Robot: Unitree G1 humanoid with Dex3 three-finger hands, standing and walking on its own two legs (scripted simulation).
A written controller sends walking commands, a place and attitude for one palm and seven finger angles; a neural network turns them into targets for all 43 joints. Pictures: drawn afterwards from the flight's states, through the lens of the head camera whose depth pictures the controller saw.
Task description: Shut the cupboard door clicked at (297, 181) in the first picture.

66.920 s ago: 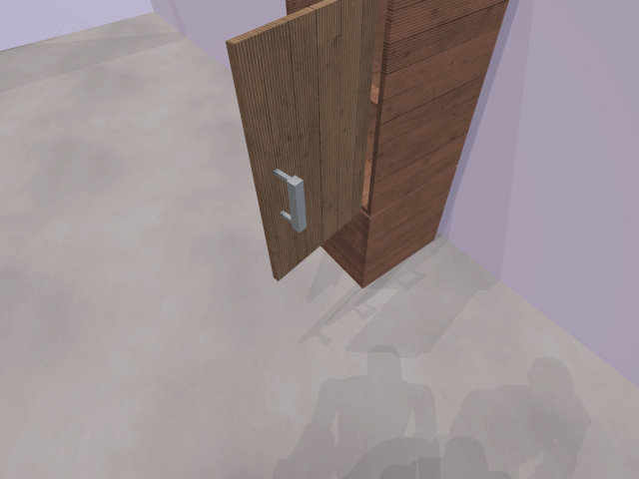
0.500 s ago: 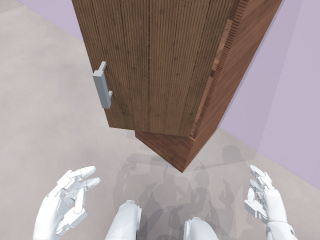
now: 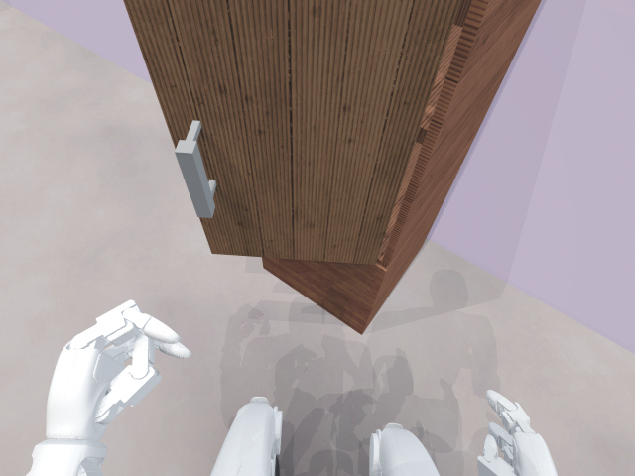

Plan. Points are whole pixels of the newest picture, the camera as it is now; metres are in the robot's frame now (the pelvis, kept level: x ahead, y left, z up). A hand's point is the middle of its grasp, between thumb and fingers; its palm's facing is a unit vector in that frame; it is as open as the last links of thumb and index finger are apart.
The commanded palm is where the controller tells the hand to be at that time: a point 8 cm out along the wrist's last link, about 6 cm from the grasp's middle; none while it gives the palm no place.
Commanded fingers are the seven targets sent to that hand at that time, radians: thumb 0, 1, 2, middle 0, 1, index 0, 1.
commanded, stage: raise the hand and make a fist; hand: left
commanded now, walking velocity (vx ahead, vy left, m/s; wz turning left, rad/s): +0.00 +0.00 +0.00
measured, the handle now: (200, 171) +0.50 +0.21 +0.06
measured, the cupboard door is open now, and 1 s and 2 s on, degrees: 33 33 33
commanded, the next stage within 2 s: bring the fist close to the handle in 0.94 s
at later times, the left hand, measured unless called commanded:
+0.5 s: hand (176, 367) +0.23 +0.17 +0.05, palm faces -0.03 -1.00 -0.03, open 3.1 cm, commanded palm +0.21 +0.23 +0.06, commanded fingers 0.00 0.90 0.90 -1.30 -1.50 -1.30 -1.50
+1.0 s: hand (174, 352) +0.24 +0.17 +0.07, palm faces +0.02 -1.00 -0.04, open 3.1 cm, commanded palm +0.21 +0.22 +0.06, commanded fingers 0.00 0.90 0.90 -1.30 -1.50 -1.30 -1.50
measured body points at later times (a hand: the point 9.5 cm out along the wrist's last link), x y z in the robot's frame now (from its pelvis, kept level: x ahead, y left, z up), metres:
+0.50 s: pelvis +0.01 -0.01 +0.00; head +0.08 +0.01 +0.45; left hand +0.22 +0.23 +0.05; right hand +0.21 -0.23 -0.06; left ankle +0.08 +0.12 -0.61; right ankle +0.03 -0.14 -0.61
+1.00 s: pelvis +0.01 -0.02 +0.00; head +0.08 -0.01 +0.45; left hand +0.23 +0.23 +0.07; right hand +0.20 -0.25 -0.07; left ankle +0.08 +0.12 -0.61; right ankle +0.03 -0.14 -0.61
